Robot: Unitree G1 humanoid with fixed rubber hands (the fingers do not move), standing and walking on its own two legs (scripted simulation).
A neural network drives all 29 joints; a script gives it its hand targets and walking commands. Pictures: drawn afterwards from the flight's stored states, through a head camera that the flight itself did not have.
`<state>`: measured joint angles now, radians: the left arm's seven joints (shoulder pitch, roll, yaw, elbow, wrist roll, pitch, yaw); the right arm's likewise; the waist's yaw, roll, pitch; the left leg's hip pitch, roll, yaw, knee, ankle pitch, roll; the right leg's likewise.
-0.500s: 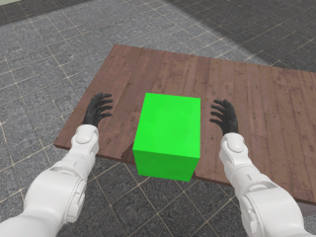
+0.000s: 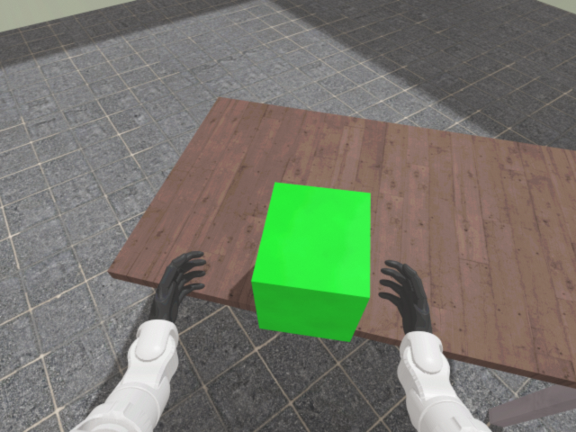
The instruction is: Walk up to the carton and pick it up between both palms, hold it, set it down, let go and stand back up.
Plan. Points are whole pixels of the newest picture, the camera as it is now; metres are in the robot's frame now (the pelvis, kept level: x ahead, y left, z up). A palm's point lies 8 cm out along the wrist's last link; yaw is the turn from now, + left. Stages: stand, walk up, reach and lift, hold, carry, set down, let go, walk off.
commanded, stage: set down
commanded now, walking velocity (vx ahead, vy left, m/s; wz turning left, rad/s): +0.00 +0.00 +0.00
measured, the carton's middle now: (312, 263) +0.43 -0.04 -0.09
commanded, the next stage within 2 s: let go in 1.96 s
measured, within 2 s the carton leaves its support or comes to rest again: neither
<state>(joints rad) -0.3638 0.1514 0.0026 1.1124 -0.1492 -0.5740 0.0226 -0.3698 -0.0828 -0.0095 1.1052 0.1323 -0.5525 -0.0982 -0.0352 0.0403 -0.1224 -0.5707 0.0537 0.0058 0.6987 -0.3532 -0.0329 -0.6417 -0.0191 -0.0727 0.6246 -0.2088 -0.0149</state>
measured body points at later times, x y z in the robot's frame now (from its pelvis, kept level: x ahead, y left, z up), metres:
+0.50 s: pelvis +0.01 +0.00 +0.01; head +0.06 +0.00 +0.46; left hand +0.26 +0.20 -0.04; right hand +0.25 -0.19 -0.06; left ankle -0.01 +0.13 -0.72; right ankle +0.05 -0.12 -0.72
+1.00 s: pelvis +0.04 +0.01 +0.02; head +0.05 +0.01 +0.47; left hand +0.21 +0.23 -0.06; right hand +0.22 -0.20 -0.06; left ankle -0.01 +0.13 -0.72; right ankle +0.05 -0.12 -0.72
